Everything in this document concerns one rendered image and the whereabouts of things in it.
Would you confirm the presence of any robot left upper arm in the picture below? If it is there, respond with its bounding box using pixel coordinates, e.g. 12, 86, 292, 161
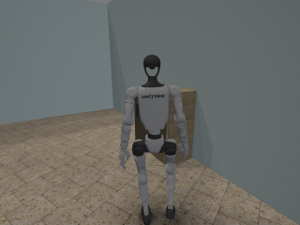
124, 86, 139, 126

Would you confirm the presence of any robot right foot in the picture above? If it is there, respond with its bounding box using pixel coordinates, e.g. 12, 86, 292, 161
166, 205, 175, 219

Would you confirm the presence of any robot right forearm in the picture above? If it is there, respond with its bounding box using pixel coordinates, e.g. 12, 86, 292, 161
176, 114, 188, 144

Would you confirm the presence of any robot right upper arm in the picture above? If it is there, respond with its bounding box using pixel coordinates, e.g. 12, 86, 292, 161
167, 85, 185, 124

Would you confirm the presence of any robot left forearm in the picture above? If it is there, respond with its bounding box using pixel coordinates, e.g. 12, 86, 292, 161
119, 116, 131, 150

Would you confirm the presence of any left robot hand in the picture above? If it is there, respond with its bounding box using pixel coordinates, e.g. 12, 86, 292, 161
119, 149, 131, 169

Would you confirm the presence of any robot right thigh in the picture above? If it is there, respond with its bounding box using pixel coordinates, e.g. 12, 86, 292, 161
163, 139, 177, 174

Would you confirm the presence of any cupboard door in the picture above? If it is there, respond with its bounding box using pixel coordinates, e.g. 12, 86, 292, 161
134, 97, 167, 141

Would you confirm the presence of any right robot hand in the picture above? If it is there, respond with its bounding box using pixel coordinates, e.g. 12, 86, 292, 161
177, 142, 189, 158

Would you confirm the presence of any handle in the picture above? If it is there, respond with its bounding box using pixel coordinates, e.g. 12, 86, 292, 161
136, 103, 139, 117

